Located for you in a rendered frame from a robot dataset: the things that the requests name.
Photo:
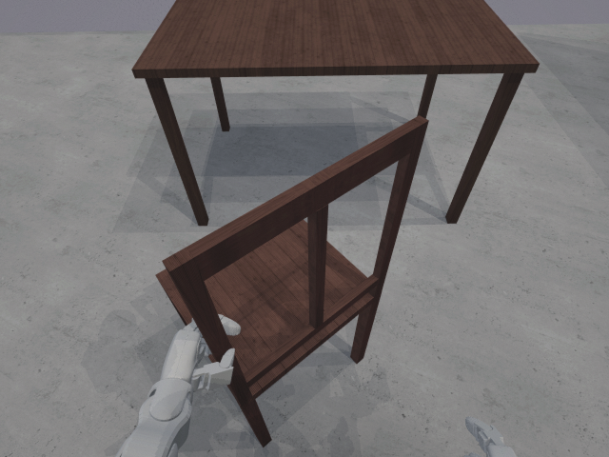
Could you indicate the left robot forearm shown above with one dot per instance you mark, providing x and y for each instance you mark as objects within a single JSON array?
[{"x": 164, "y": 420}]

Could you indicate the chair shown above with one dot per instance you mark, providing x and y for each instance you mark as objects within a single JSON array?
[{"x": 276, "y": 276}]

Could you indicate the robot left hand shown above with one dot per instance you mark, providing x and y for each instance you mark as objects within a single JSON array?
[{"x": 186, "y": 351}]

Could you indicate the robot right hand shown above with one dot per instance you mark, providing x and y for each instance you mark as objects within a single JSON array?
[{"x": 490, "y": 440}]

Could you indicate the table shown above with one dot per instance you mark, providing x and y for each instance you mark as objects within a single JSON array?
[{"x": 261, "y": 38}]

